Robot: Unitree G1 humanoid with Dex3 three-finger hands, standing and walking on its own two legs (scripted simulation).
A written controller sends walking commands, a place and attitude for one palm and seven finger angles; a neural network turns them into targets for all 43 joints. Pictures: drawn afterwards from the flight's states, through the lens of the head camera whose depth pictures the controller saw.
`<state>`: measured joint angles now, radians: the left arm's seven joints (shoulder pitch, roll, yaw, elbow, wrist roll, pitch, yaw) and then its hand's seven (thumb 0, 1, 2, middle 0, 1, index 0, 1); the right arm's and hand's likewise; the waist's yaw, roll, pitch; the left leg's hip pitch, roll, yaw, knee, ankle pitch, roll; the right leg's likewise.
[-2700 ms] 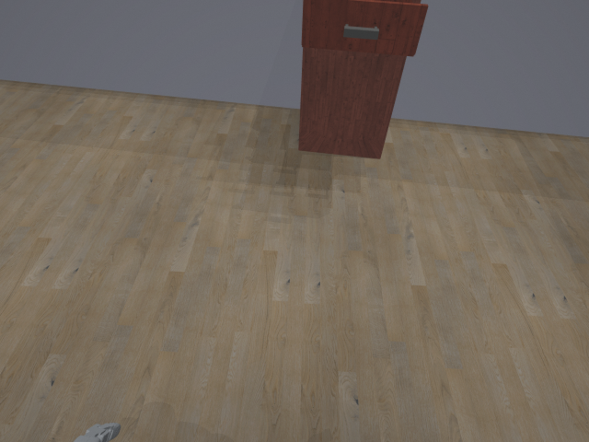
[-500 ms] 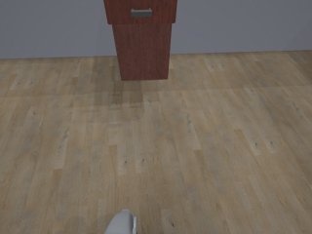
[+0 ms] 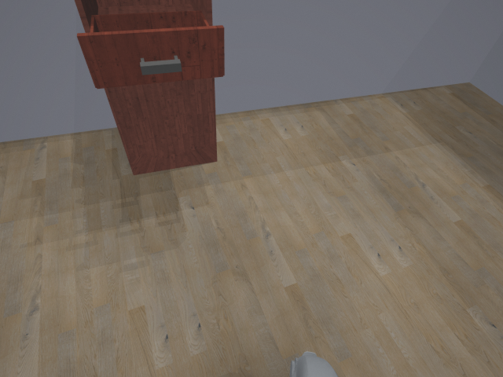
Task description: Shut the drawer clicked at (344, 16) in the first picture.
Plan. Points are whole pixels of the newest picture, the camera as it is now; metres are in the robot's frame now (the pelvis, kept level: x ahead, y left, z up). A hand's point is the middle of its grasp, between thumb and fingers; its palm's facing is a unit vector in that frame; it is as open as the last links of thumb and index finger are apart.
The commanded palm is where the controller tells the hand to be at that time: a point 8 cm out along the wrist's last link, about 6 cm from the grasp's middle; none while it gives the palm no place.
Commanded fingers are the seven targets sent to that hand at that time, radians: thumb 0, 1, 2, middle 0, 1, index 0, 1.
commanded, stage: walk to a spot facing it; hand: left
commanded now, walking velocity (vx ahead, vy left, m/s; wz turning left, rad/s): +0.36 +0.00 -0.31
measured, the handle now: (160, 63) +0.95 +0.33 +0.01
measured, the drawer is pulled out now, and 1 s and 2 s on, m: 0.30 0.30 0.30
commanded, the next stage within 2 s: turn to face it in 0.80 s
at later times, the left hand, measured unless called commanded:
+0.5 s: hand (185, 308) +0.28 +0.14 -0.18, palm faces -0.05 -0.98 -0.21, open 7.2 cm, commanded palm none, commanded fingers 0.00 0.90 0.90 -0.20 -0.30 -0.20 -0.30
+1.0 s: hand (204, 209) +0.54 +0.14 -0.17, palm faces -0.17 -0.97 -0.18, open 7.4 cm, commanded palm none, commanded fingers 0.00 0.90 0.90 -0.20 -0.30 -0.20 -0.30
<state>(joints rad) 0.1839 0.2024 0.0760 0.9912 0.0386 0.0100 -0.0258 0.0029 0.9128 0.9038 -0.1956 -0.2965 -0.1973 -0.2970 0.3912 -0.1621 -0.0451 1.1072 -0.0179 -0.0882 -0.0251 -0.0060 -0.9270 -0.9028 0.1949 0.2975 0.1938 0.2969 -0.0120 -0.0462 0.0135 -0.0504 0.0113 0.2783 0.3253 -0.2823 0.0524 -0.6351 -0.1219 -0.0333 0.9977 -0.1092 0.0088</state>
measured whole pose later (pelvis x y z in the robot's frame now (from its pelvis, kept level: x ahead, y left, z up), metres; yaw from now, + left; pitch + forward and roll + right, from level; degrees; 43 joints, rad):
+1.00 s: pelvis +0.45 -0.03 +0.00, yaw -12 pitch +0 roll +0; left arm 0.20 0.18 0.07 1.02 0.03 0.01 -0.01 0.01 0.91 0.90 -0.20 -0.30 -0.20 -0.30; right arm 0.34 -0.13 -0.03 1.09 -0.03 -0.06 -0.02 0.00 -0.93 -0.90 0.20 0.30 0.20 0.30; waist -0.02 -0.02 0.07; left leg -0.08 0.10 0.30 0.40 -0.30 -0.01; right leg -0.55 -0.11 -0.09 0.85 -0.21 0.01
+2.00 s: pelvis +0.49 -0.08 -0.01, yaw +14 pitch -2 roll +1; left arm 0.25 0.16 0.03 0.96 0.02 0.02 0.03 0.01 0.91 0.90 -0.20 -0.30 -0.20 -0.30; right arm 0.20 -0.22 -0.07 0.98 -0.02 0.08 0.01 0.01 -0.90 -0.90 0.20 0.30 0.20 0.30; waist 0.00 0.06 0.04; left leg -0.46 -0.02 -0.01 0.94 -0.41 -0.01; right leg -0.23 -0.05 -0.11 0.54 -0.28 -0.02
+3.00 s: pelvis +0.68 -0.02 -0.01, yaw +17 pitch -2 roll +0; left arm 0.15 0.14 0.05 1.02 0.00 -0.07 0.02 -0.01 0.93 0.90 -0.20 -0.30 -0.21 -0.30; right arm 0.33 -0.15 -0.05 1.12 -0.02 -0.02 -0.02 0.01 -0.91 -0.90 0.20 0.30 0.19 0.30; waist -0.04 0.03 0.08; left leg -0.42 0.10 0.05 1.17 -0.37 0.00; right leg -0.29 0.00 -0.16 0.52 -0.21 -0.07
